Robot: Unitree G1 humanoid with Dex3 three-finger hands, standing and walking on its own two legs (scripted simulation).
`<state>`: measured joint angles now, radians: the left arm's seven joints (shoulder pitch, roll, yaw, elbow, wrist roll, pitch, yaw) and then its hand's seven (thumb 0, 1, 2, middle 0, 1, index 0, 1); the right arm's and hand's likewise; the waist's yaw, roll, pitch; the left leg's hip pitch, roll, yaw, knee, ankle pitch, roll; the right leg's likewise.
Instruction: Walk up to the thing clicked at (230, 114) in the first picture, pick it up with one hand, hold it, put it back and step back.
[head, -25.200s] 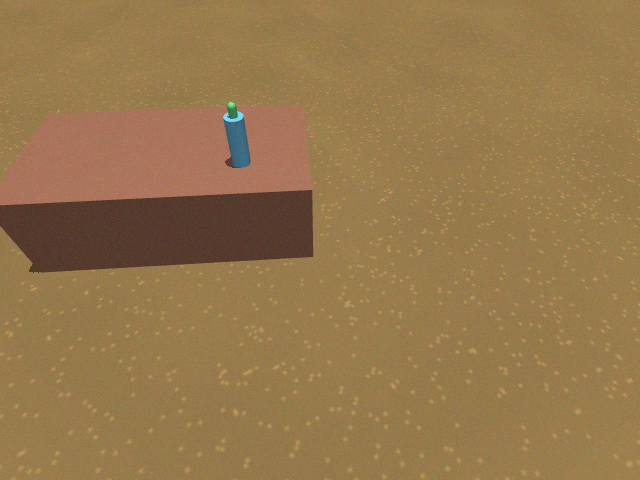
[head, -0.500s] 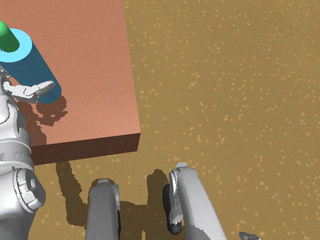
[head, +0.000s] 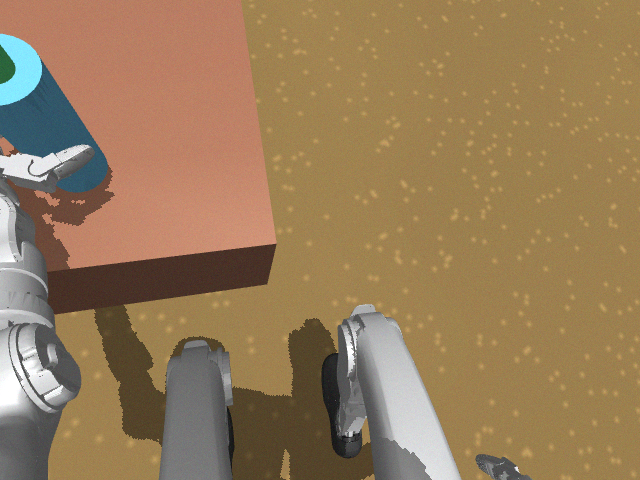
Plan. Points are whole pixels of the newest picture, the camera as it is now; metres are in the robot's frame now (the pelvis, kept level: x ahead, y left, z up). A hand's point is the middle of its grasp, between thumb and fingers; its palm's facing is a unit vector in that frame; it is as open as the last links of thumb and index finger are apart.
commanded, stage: lower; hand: left
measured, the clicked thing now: (34, 115) +0.53 +0.23 +0.01
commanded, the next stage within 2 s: loosen in 0.14 s
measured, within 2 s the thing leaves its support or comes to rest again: rests again in 0.42 s
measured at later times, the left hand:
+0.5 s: hand (24, 119) +0.54 +0.25 -0.02, palm faces +0.31 -0.95 -0.02, open 10.4 cm
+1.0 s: hand (7, 111) +0.54 +0.26 -0.01, palm faces +0.30 -0.95 -0.03, open 16.2 cm
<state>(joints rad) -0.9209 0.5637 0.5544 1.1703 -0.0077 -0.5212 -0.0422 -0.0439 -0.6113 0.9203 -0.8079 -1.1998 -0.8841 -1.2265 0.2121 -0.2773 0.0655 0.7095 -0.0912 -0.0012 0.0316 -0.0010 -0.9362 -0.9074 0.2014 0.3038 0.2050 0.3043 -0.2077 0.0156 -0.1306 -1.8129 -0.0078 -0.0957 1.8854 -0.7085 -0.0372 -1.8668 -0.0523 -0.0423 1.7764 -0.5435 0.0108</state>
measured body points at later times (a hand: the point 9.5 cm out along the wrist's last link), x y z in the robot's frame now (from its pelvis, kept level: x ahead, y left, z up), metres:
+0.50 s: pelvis -0.01 +0.01 -0.03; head +0.22 +0.04 +0.36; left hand +0.52 +0.30 -0.02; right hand +0.01 -0.26 -0.15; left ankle +0.05 +0.13 -0.46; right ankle +0.11 -0.13 -0.46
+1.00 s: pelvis -0.02 +0.01 -0.03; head +0.21 +0.05 +0.35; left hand +0.52 +0.31 -0.01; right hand +0.03 -0.27 -0.15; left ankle +0.05 +0.13 -0.46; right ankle +0.11 -0.13 -0.46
